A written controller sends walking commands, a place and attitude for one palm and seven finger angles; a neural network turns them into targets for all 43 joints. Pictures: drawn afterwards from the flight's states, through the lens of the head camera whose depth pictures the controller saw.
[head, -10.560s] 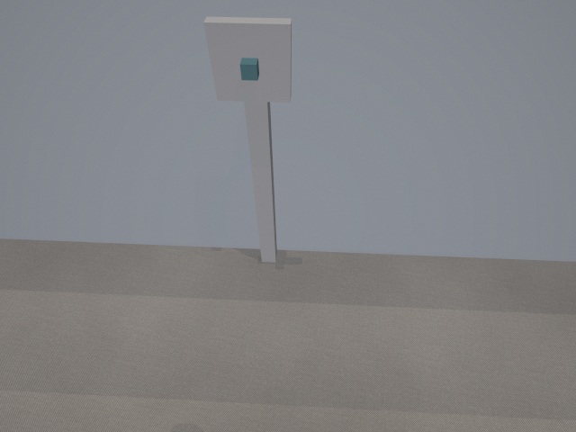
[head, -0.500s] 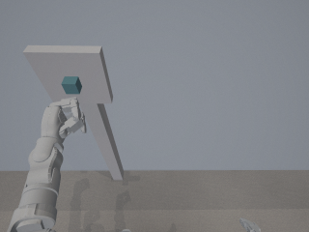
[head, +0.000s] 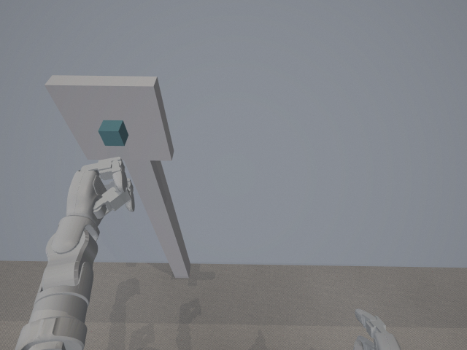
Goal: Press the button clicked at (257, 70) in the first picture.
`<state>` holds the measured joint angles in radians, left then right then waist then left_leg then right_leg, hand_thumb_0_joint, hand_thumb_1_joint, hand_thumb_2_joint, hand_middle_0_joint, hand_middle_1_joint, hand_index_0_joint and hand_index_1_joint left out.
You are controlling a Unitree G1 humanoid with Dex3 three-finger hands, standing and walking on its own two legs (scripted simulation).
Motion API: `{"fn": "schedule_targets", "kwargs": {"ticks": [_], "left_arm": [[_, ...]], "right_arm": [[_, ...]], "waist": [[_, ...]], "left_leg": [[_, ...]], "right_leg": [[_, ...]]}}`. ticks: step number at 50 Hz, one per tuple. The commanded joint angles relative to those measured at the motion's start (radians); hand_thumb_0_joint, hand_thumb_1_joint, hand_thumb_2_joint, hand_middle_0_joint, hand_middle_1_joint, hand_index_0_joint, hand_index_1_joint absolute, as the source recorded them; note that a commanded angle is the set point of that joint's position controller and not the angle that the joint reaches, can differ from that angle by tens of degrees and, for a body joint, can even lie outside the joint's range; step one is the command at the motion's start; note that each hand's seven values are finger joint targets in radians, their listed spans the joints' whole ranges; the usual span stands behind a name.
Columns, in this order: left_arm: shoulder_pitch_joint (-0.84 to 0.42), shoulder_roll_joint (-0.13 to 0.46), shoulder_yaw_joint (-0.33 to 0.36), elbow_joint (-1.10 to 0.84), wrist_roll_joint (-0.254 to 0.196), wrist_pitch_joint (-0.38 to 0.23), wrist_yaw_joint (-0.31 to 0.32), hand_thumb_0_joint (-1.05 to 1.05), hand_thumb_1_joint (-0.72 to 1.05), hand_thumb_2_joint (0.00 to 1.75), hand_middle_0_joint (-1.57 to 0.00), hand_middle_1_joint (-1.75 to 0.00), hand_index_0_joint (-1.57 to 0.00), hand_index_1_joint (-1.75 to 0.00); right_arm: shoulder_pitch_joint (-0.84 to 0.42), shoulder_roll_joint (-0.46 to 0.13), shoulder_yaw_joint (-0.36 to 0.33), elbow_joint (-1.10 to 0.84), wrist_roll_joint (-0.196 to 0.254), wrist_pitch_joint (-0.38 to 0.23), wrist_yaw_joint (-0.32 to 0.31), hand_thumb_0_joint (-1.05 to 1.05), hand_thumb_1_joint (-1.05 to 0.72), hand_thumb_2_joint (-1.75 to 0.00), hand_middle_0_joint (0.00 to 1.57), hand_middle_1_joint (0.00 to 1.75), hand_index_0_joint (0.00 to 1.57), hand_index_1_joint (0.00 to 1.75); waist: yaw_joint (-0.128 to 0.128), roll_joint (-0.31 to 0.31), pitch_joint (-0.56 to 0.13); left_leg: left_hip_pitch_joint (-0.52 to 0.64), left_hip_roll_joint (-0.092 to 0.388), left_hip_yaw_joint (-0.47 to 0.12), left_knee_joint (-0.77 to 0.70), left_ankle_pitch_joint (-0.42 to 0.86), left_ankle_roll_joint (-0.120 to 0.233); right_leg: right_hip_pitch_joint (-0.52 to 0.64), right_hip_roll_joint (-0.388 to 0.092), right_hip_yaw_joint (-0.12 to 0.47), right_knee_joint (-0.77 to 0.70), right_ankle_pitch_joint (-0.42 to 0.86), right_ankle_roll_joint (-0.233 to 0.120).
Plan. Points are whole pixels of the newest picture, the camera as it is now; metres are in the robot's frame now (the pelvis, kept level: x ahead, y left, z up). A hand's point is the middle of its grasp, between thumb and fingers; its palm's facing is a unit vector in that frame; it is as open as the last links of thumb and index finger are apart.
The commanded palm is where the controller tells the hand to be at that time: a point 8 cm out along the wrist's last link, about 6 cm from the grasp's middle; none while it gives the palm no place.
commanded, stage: aim a knuckle at the button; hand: left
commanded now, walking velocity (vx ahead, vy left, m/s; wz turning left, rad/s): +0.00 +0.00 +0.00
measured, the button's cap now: (114, 131) +0.47 +0.24 +0.12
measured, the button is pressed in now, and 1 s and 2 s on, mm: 0 1 0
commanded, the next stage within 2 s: press the button with the knuckle in 0.08 s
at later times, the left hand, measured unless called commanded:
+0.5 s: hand (124, 175) +0.38 +0.21 +0.10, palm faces +0.05 -1.00 -0.01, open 3.1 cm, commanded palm +0.35 +0.25 +0.09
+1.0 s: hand (124, 164) +0.41 +0.21 +0.10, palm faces +0.03 -1.00 +0.00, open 3.2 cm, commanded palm +0.39 +0.25 +0.09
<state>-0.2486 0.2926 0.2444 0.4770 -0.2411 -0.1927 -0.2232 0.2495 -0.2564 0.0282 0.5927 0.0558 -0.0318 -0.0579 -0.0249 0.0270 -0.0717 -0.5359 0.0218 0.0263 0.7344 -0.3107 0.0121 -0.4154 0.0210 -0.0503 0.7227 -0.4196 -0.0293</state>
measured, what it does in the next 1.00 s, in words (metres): stands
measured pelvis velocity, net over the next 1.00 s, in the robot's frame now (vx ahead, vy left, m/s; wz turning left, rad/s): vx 0.00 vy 0.01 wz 0.00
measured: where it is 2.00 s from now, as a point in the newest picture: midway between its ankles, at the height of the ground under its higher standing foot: outside the picture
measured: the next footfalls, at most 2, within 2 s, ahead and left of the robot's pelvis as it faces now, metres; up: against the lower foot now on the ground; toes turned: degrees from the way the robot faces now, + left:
none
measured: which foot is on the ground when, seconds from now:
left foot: down 0.00-1.00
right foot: down 0.00-1.00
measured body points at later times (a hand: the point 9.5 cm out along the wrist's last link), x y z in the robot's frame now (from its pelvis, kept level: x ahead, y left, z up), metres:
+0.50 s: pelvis -0.01 +0.00 +0.00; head +0.03 +0.00 +0.45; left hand +0.37 +0.26 +0.10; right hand +0.10 -0.26 -0.11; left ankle +0.04 +0.11 -0.71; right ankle -0.03 -0.10 -0.71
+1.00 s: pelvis +0.00 +0.01 +0.00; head +0.04 +0.02 +0.44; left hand +0.40 +0.27 +0.10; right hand +0.09 -0.25 -0.11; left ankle +0.04 +0.11 -0.71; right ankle -0.03 -0.10 -0.71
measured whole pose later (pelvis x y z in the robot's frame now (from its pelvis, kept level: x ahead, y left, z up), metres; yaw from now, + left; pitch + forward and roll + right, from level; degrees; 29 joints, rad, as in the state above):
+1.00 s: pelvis +0.00 +0.01 +0.00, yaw +0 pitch +9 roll -2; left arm -0.51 0.36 0.29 0.75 -0.21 -0.24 -0.24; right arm 0.32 -0.27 0.02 0.62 0.05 0.01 -0.05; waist -0.05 0.02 -0.07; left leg -0.61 0.02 0.03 0.78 -0.33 0.03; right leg -0.48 0.02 -0.05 0.74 -0.42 -0.02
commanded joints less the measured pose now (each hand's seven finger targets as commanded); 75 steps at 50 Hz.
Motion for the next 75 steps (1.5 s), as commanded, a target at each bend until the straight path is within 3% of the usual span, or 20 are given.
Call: {"fn": "schedule_targets", "kwargs": {"ticks": [1,6,7,9,11,14,15,19,23,26,29,36,40,47,53,57,63,66,67,75], "left_arm": [[-0.269,0.229,0.098,-0.250,-0.017,-0.077,0.017,0.00,0.90,0.90,-1.30,-1.50,-1.30,-1.50],[-0.309,0.203,0.064,-0.258,-0.020,-0.100,0.004,0.00,0.90,0.90,-1.30,-1.50,-1.30,-1.50],[-0.312,0.186,0.046,-0.256,-0.022,-0.099,0.001,0.00,0.90,0.90,-1.30,-1.50,-1.30,-1.50],[-0.314,0.169,0.022,-0.238,-0.020,-0.087,-0.010,0.00,0.90,0.90,-1.30,-1.50,-1.30,-1.50],[-0.386,0.193,0.030,-0.194,-0.020,-0.074,-0.011,0.00,0.90,0.90,-1.30,-1.50,-1.30,-1.50],[-0.433,0.244,0.074,-0.141,-0.020,-0.067,-0.005,0.00,0.90,0.90,-1.30,-1.50,-1.30,-1.50],[-0.476,0.252,0.072,-0.145,-0.015,-0.074,-0.003,0.00,0.90,0.90,-1.30,-1.50,-1.30,-1.50],[-0.531,0.308,0.122,-0.091,-0.007,-0.101,0.006,0.00,0.90,0.90,-1.30,-1.50,-1.30,-1.50],[-0.509,0.274,0.092,-0.042,0.001,-0.114,-0.011,0.00,0.90,0.90,-1.30,-1.50,-1.30,-1.50],[-0.476,0.249,0.073,-0.019,-0.004,-0.098,-0.025,0.00,0.90,0.90,-1.30,-1.50,-1.30,-1.50],[-0.472,0.286,0.111,0.042,-0.018,-0.068,-0.034,0.00,0.90,0.90,-1.30,-1.50,-1.30,-1.50],[-0.603,0.302,0.114,-0.059,0.011,-0.129,0.002,0.00,0.90,0.90,-1.30,-1.50,-1.30,-1.50],[-0.604,0.308,0.122,-0.031,0.014,-0.146,0.003,0.00,0.90,0.90,-1.30,-1.50,-1.30,-1.50],[-0.670,0.246,0.052,0.064,0.020,-0.089,-0.016,0.00,0.90,0.90,-1.30,-1.50,-1.30,-1.50],[-0.759,0.225,0.036,0.111,0.031,-0.108,0.013,0.00,0.90,0.90,-1.30,-1.50,-1.30,-1.50],[-0.883,0.203,-0.011,0.124,0.055,-0.139,0.027,0.00,0.90,0.90,-1.30,-1.50,-1.30,-1.50],[-1.022,0.274,0.021,0.283,0.078,-0.162,0.031,0.00,0.90,0.90,-1.30,-1.50,-1.30,-1.50],[-1.084,0.251,-0.011,0.344,0.077,-0.163,0.017,0.00,0.90,0.90,-1.30,-1.50,-1.30,-1.50],[-1.104,0.291,0.023,0.356,0.076,-0.168,0.018,0.00,0.90,0.90,-1.30,-1.50,-1.30,-1.50],[-1.125,0.336,0.046,0.405,0.061,-0.176,-0.013,0.00,0.90,0.90,-1.30,-1.50,-1.30,-1.50]], "right_arm": [[-0.030,-0.132,-0.057,-0.145,-0.002,-0.043,-0.008,0.00,-0.90,-0.90,0.20,0.30,0.20,0.30],[-0.032,-0.131,-0.054,-0.137,0.001,-0.045,-0.010,0.00,-0.90,-0.90,0.20,0.30,0.20,0.30],[-0.027,-0.132,-0.055,-0.134,0.000,-0.046,-0.010,0.00,-0.90,-0.90,0.20,0.30,0.20,0.30],[-0.028,-0.135,-0.055,-0.133,0.003,-0.048,-0.012,0.00,-0.90,-0.90,0.20,0.30,0.20,0.30],[-0.023,-0.143,-0.054,-0.117,0.005,-0.046,-0.018,0.00,-0.90,-0.90,0.20,0.30,0.20,0.30],[-0.016,-0.148,-0.053,-0.106,0.004,-0.041,-0.025,0.00,-0.90,-0.90,0.20,0.30,0.20,0.30],[-0.019,-0.146,-0.049,-0.103,0.003,-0.041,-0.027,0.00,-0.90,-0.90,0.20,0.30,0.20,0.30],[-0.003,-0.144,-0.047,-0.093,-0.003,-0.037,-0.028,0.00,-0.90,-0.90,0.20,0.30,0.20,0.30],[0.016,-0.143,-0.051,-0.095,-0.003,-0.033,-0.018,0.00,-0.90,-0.90,0.20,0.30,0.20,0.30],[0.034,-0.151,-0.058,-0.102,-0.002,-0.028,-0.010,0.00,-0.90,-0.90,0.20,0.30,0.20,0.30],[0.046,-0.162,-0.061,-0.105,0.002,-0.016,-0.010,0.00,-0.90,-0.90,0.20,0.30,0.20,0.30],[0.067,-0.155,-0.067,-0.097,-0.008,-0.011,-0.006,0.00,-0.90,-0.90,0.20,0.30,0.20,0.30],[0.078,-0.160,-0.070,-0.082,-0.010,-0.009,-0.004,0.00,-0.90,-0.90,0.20,0.30,0.20,0.30],[0.088,-0.163,-0.065,-0.083,-0.007,0.004,-0.002,0.00,-0.90,-0.90,0.20,0.30,0.20,0.30],[0.101,-0.167,-0.070,-0.068,-0.009,0.006,0.001,0.00,-0.90,-0.90,0.20,0.30,0.20,0.30],[0.108,-0.165,-0.067,-0.051,-0.014,0.005,0.004,0.00,-0.90,-0.90,0.20,0.30,0.20,0.30],[0.128,-0.176,-0.060,-0.017,-0.016,0.003,-0.003,0.00,-0.90,-0.90,0.20,0.30,0.20,0.30],[0.137,-0.175,-0.055,-0.009,-0.016,-0.004,-0.005,0.00,-0.90,-0.90,0.20,0.30,0.20,0.30],[0.147,-0.179,-0.056,-0.002,-0.018,-0.005,-0.006,0.00,-0.90,-0.90,0.20,0.30,0.20,0.30],[0.169,-0.185,-0.055,0.001,-0.016,-0.008,-0.008,0.00,-0.90,-0.90,0.20,0.30,0.20,0.30]], "waist": [[0.007,-0.002,-0.263],[-0.014,0.022,-0.233],[-0.023,-0.009,-0.235],[-0.024,0.030,-0.224],[-0.039,0.002,-0.196],[-0.036,-0.032,-0.212],[-0.036,0.005,-0.219],[-0.026,0.009,-0.268],[-0.019,0.056,-0.302],[-0.019,0.037,-0.302],[-0.023,-0.059,-0.253],[-0.031,0.060,-0.326],[-0.037,0.051,-0.347],[-0.058,0.042,-0.286],[-0.075,0.005,-0.291],[-0.100,0.043,-0.301],[-0.118,0.019,-0.293],[-0.135,0.056,-0.288],[-0.138,0.039,-0.294],[-0.138,0.060,-0.316]], "left_leg": [[0.245,-0.022,-0.032,-0.066,0.216,0.026],[0.249,-0.022,-0.032,-0.065,0.192,0.027],[0.247,-0.021,-0.034,-0.060,0.190,0.031],[0.250,-0.023,-0.037,-0.064,0.166,0.028],[0.236,-0.023,-0.043,-0.064,0.130,0.029],[0.213,-0.025,-0.040,-0.063,0.106,0.032],[0.216,-0.026,-0.043,-0.063,0.107,0.030],[0.215,-0.025,-0.043,-0.056,0.123,0.032],[0.239,-0.021,-0.042,-0.048,0.176,0.026],[0.245,-0.021,-0.043,-0.046,0.199,0.026],[0.179,-0.021,-0.036,-0.049,0.182,0.032],[0.269,-0.016,-0.047,-0.033,0.239,0.026],[0.287,-0.010,-0.053,-0.025,0.253,0.023],[0.268,-0.009,-0.069,-0.030,0.233,0.022],[0.281,-0.002,-0.086,-0.025,0.200,0.020],[0.294,-0.003,-0.098,-0.017,0.154,0.018],[0.235,-0.005,-0.105,-0.013,0.052,0.022],[0.216,-0.009,-0.102,-0.006,0.007,0.022],[0.205,-0.009,-0.105,0.000,0.005,0.025],[0.152,-0.010,-0.091,0.013,-0.023,0.030]], "right_leg": [[0.011,0.001,0.035,-0.107,0.374,0.019],[-0.016,0.004,0.037,-0.114,0.351,0.021],[-0.014,0.006,0.037,-0.117,0.348,0.022],[-0.039,0.004,0.036,-0.120,0.320,0.021],[-0.066,0.003,0.039,-0.132,0.280,0.023],[-0.051,-0.002,0.050,-0.140,0.253,0.028],[-0.051,-0.004,0.052,-0.136,0.247,0.025],[-0.023,-0.003,0.061,-0.126,0.256,0.023],[-0.026,0.003,0.047,-0.103,0.313,0.015],[-0.037,0.007,0.038,-0.100,0.340,0.015],[-0.021,0.007,0.043,-0.110,0.356,0.025],[-0.060,0.015,0.037,-0.081,0.353,0.012],[-0.074,0.021,0.033,-0.074,0.351,0.012],[-0.124,0.022,0.017,-0.080,0.311,0.006],[-0.181,0.024,0.013,-0.076,0.256,0.009],[-0.222,0.021,0.013,-0.070,0.200,0.006],[-0.260,0.019,0.023,-0.070,0.125,0.010],[-0.289,0.018,0.028,-0.070,0.094,0.011],[-0.282,0.019,0.028,-0.067,0.094,0.011],[-0.272,0.020,0.044,-0.073,0.073,0.016]]}}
